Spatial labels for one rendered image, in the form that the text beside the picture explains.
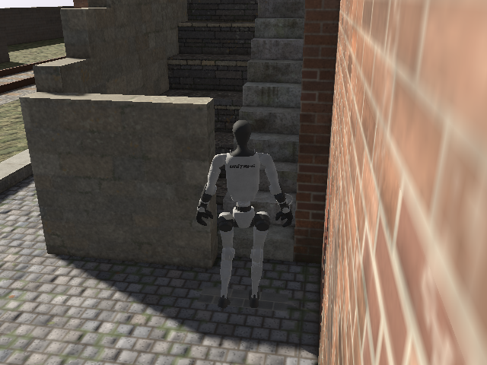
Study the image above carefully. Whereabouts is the robot left hand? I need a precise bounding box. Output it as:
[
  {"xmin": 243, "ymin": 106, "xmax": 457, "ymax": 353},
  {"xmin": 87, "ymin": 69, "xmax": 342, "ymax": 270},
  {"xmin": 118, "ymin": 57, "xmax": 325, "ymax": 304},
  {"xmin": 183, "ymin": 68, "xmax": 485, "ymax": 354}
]
[{"xmin": 196, "ymin": 210, "xmax": 213, "ymax": 226}]

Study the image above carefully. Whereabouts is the left robot forearm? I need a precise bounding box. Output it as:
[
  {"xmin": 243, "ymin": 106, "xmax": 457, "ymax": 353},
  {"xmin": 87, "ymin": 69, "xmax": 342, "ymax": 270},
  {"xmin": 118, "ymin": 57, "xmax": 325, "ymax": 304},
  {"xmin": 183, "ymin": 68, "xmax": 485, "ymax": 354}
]
[{"xmin": 197, "ymin": 183, "xmax": 212, "ymax": 212}]

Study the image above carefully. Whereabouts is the robot right hand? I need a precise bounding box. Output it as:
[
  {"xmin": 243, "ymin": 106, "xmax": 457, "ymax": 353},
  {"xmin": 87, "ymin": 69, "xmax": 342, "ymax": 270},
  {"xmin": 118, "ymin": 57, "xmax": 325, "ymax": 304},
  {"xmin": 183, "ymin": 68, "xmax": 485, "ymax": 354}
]
[{"xmin": 275, "ymin": 209, "xmax": 293, "ymax": 227}]

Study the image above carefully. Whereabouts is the robot right upper arm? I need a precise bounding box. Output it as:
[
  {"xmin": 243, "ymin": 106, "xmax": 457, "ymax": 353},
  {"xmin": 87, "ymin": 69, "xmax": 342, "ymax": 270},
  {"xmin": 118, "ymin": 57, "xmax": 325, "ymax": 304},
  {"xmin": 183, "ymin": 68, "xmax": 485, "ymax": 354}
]
[{"xmin": 258, "ymin": 153, "xmax": 282, "ymax": 195}]

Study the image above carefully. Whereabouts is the right robot forearm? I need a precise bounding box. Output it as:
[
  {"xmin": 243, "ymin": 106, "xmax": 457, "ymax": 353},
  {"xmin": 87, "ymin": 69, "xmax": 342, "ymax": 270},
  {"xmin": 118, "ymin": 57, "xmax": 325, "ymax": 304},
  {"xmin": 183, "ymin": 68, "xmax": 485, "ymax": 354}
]
[{"xmin": 274, "ymin": 182, "xmax": 290, "ymax": 213}]

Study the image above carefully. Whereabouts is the right robot thigh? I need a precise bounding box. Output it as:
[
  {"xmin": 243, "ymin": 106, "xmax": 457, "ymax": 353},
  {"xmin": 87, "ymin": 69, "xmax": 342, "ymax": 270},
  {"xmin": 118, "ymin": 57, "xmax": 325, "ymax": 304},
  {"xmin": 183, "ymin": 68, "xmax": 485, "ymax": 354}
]
[{"xmin": 250, "ymin": 211, "xmax": 270, "ymax": 263}]

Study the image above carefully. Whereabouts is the robot left upper arm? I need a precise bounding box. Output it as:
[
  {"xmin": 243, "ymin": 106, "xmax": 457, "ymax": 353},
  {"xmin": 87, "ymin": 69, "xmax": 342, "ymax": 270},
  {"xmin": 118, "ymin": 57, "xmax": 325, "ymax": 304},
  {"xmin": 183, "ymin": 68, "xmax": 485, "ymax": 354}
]
[{"xmin": 205, "ymin": 154, "xmax": 227, "ymax": 195}]

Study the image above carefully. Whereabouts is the robot left foot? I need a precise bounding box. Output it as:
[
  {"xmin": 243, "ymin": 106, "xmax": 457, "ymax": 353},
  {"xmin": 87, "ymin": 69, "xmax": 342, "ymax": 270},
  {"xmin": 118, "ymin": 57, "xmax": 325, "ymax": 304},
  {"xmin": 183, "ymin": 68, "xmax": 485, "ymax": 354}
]
[{"xmin": 218, "ymin": 295, "xmax": 231, "ymax": 308}]

